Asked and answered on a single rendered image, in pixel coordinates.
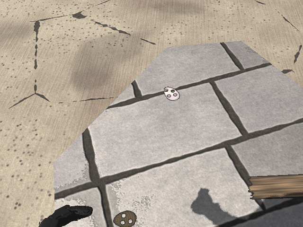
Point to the robot left hand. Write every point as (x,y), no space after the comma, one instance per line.
(66,214)

